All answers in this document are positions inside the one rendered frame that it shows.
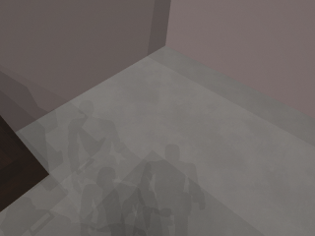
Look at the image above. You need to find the cabinet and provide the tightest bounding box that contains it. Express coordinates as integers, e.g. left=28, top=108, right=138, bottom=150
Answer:
left=0, top=116, right=49, bottom=212

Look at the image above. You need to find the drawer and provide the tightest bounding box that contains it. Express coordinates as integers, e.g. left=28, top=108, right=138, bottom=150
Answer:
left=0, top=126, right=25, bottom=170

